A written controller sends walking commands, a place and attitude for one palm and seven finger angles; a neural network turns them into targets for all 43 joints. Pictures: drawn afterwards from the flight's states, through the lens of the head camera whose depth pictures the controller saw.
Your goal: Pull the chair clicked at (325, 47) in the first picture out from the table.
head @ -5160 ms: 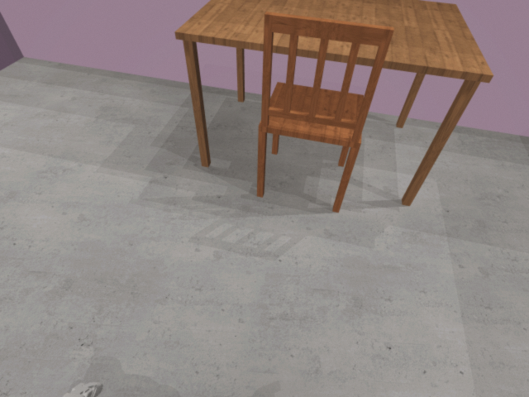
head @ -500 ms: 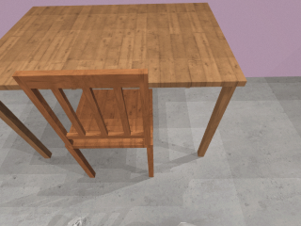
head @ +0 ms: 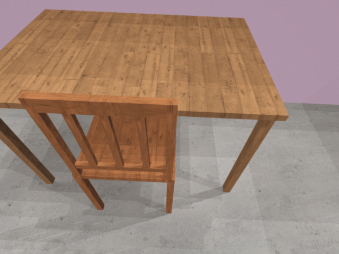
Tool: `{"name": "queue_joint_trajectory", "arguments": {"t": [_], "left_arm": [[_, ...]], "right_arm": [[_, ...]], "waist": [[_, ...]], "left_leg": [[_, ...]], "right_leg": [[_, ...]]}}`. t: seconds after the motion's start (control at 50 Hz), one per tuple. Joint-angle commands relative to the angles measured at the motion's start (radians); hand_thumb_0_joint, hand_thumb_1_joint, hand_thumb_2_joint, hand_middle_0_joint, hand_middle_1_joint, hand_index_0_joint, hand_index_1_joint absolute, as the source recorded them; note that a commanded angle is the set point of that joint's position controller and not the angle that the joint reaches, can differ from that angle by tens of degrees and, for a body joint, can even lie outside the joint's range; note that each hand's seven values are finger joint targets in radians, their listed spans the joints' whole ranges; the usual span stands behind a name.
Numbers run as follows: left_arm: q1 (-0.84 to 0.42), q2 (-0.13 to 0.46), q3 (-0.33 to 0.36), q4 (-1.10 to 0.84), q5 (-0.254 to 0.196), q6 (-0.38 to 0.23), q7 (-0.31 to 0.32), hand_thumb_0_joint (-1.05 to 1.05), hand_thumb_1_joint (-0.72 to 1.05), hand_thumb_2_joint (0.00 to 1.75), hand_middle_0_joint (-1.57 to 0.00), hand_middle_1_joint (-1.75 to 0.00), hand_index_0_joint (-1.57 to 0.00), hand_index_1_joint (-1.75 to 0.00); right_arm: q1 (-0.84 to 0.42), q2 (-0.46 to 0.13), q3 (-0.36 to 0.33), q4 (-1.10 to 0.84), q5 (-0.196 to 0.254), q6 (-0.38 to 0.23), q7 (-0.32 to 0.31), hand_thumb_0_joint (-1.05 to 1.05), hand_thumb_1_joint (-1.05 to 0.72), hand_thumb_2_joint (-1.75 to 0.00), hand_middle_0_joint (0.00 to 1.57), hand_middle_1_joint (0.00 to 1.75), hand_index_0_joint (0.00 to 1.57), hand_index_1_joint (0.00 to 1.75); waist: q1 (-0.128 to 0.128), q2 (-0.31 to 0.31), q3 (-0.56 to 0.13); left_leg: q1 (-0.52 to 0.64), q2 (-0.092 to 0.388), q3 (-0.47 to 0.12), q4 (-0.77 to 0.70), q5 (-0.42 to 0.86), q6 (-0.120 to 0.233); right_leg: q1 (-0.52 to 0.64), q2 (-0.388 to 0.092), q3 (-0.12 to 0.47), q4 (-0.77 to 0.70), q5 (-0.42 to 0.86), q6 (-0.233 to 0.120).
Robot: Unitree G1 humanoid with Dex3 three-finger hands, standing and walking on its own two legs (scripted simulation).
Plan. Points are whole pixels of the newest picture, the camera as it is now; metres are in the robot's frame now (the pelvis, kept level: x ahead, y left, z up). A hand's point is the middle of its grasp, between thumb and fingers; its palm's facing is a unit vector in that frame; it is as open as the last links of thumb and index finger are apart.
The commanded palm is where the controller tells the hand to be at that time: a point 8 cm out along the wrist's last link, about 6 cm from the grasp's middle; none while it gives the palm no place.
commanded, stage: come to a stop and stand still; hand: left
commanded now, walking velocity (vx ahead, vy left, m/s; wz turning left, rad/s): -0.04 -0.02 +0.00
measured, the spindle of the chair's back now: (113, 143) +0.45 +0.23 -0.09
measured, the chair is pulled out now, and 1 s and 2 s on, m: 0.00 0.00 0.00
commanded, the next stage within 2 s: look again from close up in 0.74 s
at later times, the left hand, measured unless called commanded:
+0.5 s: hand out of the picture +0.02 +0.15 -0.17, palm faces +0.02 -0.98 -0.19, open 7.3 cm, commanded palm none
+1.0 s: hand out of the picture +0.02 +0.15 -0.18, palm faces +0.03 -0.98 -0.19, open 7.3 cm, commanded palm none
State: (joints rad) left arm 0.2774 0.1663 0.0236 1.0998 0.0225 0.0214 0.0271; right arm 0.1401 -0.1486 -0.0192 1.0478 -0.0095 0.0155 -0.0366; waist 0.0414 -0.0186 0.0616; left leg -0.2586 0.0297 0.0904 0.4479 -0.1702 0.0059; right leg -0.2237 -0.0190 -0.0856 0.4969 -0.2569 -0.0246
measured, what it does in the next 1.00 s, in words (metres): stands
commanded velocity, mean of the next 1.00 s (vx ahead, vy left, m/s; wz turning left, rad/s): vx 0.00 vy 0.00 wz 0.00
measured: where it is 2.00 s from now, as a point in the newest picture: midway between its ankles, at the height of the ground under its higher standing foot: outside the picture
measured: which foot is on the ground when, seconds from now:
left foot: down 0.00-1.00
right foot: down 0.00-1.00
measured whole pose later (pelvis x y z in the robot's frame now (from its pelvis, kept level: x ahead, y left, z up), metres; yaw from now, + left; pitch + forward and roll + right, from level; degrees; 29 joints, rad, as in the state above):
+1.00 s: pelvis +0.04 -0.01 +0.00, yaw +1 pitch +1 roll -1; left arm 0.34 0.11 -0.02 1.10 0.02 -0.04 0.04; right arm 0.30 -0.15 -0.02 1.08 -0.03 0.01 -0.03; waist -0.01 0.04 0.01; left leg -0.28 0.06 0.06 0.55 -0.28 -0.02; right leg -0.19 0.02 -0.11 0.50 -0.33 -0.05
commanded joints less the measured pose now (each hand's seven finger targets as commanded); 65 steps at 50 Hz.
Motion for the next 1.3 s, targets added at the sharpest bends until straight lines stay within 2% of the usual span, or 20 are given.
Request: {"name": "queue_joint_trajectory", "arguments": {"t": [0.0,0.02,0.06,0.24,0.38,0.44,0.56,0.8,0.82,0.84,0.86,0.88,0.92,0.96,0.98,1.02,1.04,1.12,1.2,1.28], "left_arm": [[0.061,0.099,0.014,-0.038,-0.001,-0.018,0.010,0.00,0.90,0.90,-0.20,-0.30,-0.20,-0.30],[0.052,0.104,0.011,-0.037,-0.003,-0.023,0.009,0.00,0.90,0.90,-0.20,-0.30,-0.20,-0.30],[0.038,0.101,0.007,-0.035,-0.004,-0.026,0.010,0.00,0.90,0.90,-0.20,-0.30,-0.20,-0.30],[0.060,0.088,-0.010,0.015,-0.010,-0.037,0.012,0.00,0.90,0.90,-0.20,-0.30,-0.20,-0.30],[0.072,0.074,-0.009,0.029,-0.016,-0.042,0.014,0.00,0.90,0.90,-0.20,-0.30,-0.20,-0.30],[0.079,0.061,-0.010,0.032,-0.016,-0.040,0.015,0.00,0.90,0.90,-0.20,-0.30,-0.20,-0.30],[0.098,0.043,-0.010,0.034,-0.018,-0.045,0.017,0.00,0.90,0.90,-0.20,-0.30,-0.20,-0.30],[0.147,0.008,-0.014,0.052,-0.016,-0.050,0.023,0.00,0.90,0.90,-0.20,-0.30,-0.20,-0.30],[0.063,0.188,-0.037,-0.040,-0.027,-0.079,0.018,0.00,0.90,0.90,-0.20,-0.30,-0.20,-0.30],[0.114,0.118,-0.011,-0.045,-0.016,-0.067,0.022,0.00,0.90,0.90,-0.20,-0.30,-0.20,-0.30],[0.114,0.103,-0.021,-0.041,-0.010,-0.071,0.023,0.00,0.90,0.90,-0.20,-0.30,-0.20,-0.30],[0.108,0.085,-0.018,-0.046,-0.009,-0.076,0.025,0.00,0.90,0.90,-0.20,-0.30,-0.20,-0.30],[0.086,0.084,-0.020,-0.056,-0.007,-0.076,0.028,0.00,0.90,0.90,-0.20,-0.30,-0.20,-0.30],[0.077,0.075,-0.014,-0.060,-0.006,-0.076,0.029,0.00,0.90,0.90,-0.20,-0.30,-0.20,-0.30],[0.075,0.077,-0.010,-0.063,-0.006,-0.075,0.030,0.00,0.90,0.90,-0.20,-0.30,-0.20,-0.30],[0.091,0.081,-0.014,-0.069,-0.006,-0.072,0.030,0.00,0.90,0.90,-0.20,-0.30,-0.20,-0.30],[0.095,0.083,-0.011,-0.074,-0.007,-0.070,0.032,0.00,0.90,0.90,-0.20,-0.30,-0.20,-0.30],[0.100,0.098,-0.010,-0.094,-0.007,-0.057,0.034,0.00,0.90,0.90,-0.20,-0.30,-0.20,-0.30],[0.067,0.114,-0.006,-0.112,-0.007,-0.048,0.034,0.00,0.90,0.90,-0.20,-0.30,-0.20,-0.30],[0.047,0.124,-0.010,-0.123,-0.006,-0.044,0.030,0.00,0.90,0.90,-0.20,-0.30,-0.20,-0.30]], "right_arm": [[0.070,-0.119,-0.034,-0.037,0.003,-0.006,0.003,0.00,-0.90,-0.90,0.20,0.30,0.20,0.30],[0.076,-0.107,-0.029,-0.033,0.005,-0.006,0.005,0.00,-0.90,-0.90,0.20,0.30,0.20,0.30],[0.078,-0.092,-0.024,-0.021,0.004,-0.006,0.008,0.00,-0.90,-0.90,0.20,0.30,0.20,0.30],[0.118,-0.074,0.006,0.047,0.000,-0.015,0.012,0.00,-0.90,-0.90,0.20,0.30,0.20,0.30],[0.192,-0.058,0.014,0.084,-0.003,-0.023,0.007,0.00,-0.90,-0.90,0.20,0.30,0.20,0.30],[0.217,-0.051,0.015,0.095,-0.003,-0.022,0.005,0.00,-0.90,-0.90,0.20,0.30,0.20,0.30],[0.266,-0.035,0.015,0.111,-0.002,-0.028,0.000,0.00,-0.90,-0.90,0.20,0.30,0.20,0.30],[0.278,-0.015,0.014,0.117,0.000,-0.033,-0.010,0.00,-0.90,-0.90,0.20,0.30,0.20,0.30],[0.149,-0.102,-0.005,-0.002,-0.024,-0.022,0.010,0.00,-0.90,-0.90,0.20,0.30,0.20,0.30],[0.176,-0.070,-0.022,-0.013,-0.019,-0.034,0.012,0.00,-0.90,-0.90,0.20,0.30,0.20,0.30],[0.181,-0.037,-0.016,-0.014,-0.016,-0.032,0.012,0.00,-0.90,-0.90,0.20,0.30,0.20,0.30],[0.202,-0.025,-0.015,-0.016,-0.013,-0.029,0.013,0.00,-0.90,-0.90,0.20,0.30,0.20,0.30],[0.215,-0.032,-0.011,-0.017,-0.014,-0.026,0.017,0.00,-0.90,-0.90,0.20,0.30,0.20,0.30],[0.208,-0.046,-0.015,-0.016,-0.012,-0.032,0.018,0.00,-0.90,-0.90,0.20,0.30,0.20,0.30],[0.205,-0.051,-0.017,-0.014,-0.011,-0.037,0.015,0.00,-0.90,-0.90,0.20,0.30,0.20,0.30],[0.192,-0.068,-0.013,-0.014,-0.010,-0.045,0.011,0.00,-0.90,-0.90,0.20,0.30,0.20,0.30],[0.186,-0.082,-0.016,-0.017,-0.008,-0.048,0.008,0.00,-0.90,-0.90,0.20,0.30,0.20,0.30],[0.151,-0.112,-0.019,-0.025,-0.007,-0.046,0.004,0.00,-0.90,-0.90,0.20,0.30,0.20,0.30],[0.117,-0.132,-0.026,-0.035,-0.006,-0.043,0.005,0.00,-0.90,-0.90,0.20,0.30,0.20,0.30],[0.091,-0.140,-0.023,-0.036,-0.006,-0.044,0.010,0.00,-0.90,-0.90,0.20,0.30,0.20,0.30]], "waist": [[-0.045,0.005,-0.085],[-0.051,-0.025,-0.088],[-0.058,-0.026,-0.068],[-0.039,0.003,0.030],[-0.034,0.034,0.014],[-0.035,0.017,0.046],[-0.039,0.012,0.017],[-0.041,0.023,0.012],[-0.083,0.126,0.108],[-0.027,0.119,0.086],[-0.051,0.078,0.008],[-0.059,0.000,-0.030],[-0.063,-0.110,-0.026],[-0.067,-0.079,-0.013],[-0.066,-0.032,-0.021],[-0.048,0.010,-0.070],[-0.048,0.028,-0.078],[-0.033,0.010,-0.080],[-0.040,0.042,-0.060],[-0.036,0.037,-0.047]], "left_leg": [[0.082,0.116,-0.117,-0.048,0.059,0.020],[0.089,0.105,-0.107,-0.053,0.021,0.014],[0.104,0.090,-0.096,-0.053,-0.006,0.003],[0.081,0.086,-0.100,-0.138,-0.041,-0.005],[0.082,0.086,-0.095,-0.147,-0.007,-0.009],[0.066,0.083,-0.092,-0.143,-0.013,-0.009],[0.079,0.087,-0.090,-0.126,0.033,-0.007],[0.107,0.093,-0.085,-0.097,0.091,0.000],[0.057,0.003,-0.111,-0.043,0.102,0.025],[0.009,0.062,-0.085,0.012,-0.079,0.007],[0.028,0.042,-0.095,0.065,-0.068,0.008],[0.027,0.033,-0.089,0.102,-0.069,0.007],[0.010,0.029,-0.076,0.125,-0.068,0.010],[0.003,0.035,-0.079,0.116,-0.024,0.013],[0.008,0.040,-0.079,0.102,0.012,0.015],[0.052,0.063,-0.080,0.081,0.156,0.025],[0.064,0.069,-0.088,0.083,0.222,0.029],[0.095,0.085,-0.093,0.085,0.350,0.040],[0.108,0.088,-0.108,0.049,0.309,0.042],[0.115,0.089,-0.112,0.008,0.257,0.045]], "right_leg": [[-0.041,-0.101,0.162,-0.113,0.134,-0.012],[-0.043,-0.107,0.168,-0.137,0.105,-0.017],[-0.079,-0.120,0.185,-0.165,0.053,-0.020],[-0.072,-0.102,0.171,-0.242,-0.072,-0.008],[-0.019,-0.098,0.156,-0.238,-0.022,-0.014],[-0.025,-0.093,0.153,-0.242,-0.028,-0.016],[0.003,-0.091,0.142,-0.225,0.034,-0.020],[0.011,-0.083,0.132,-0.198,0.147,-0.019],[-0.073,-0.035,0.122,-0.136,0.115,-0.030],[-0.125,-0.105,0.174,-0.159,-0.099,-0.026],[-0.110,-0.129,0.216,-0.190,-0.090,-0.040],[-0.095,-0.147,0.240,-0.213,-0.096,-0.044],[-0.080,-0.152,0.233,-0.211,-0.064,-0.058],[-0.069,-0.139,0.197,-0.169,0.046,-0.055],[-0.044,-0.132,0.173,-0.133,0.148,-0.051],[0.012,-0.106,0.134,-0.053,0.351,-0.035],[0.021,-0.100,0.117,-0.026,0.386,-0.029],[0.023,-0.088,0.104,-0.007,0.394,-0.014],[-0.001,-0.082,0.100,-0.019,0.275,-0.005],[-0.009,-0.081,0.107,-0.047,0.195,0.005]]}}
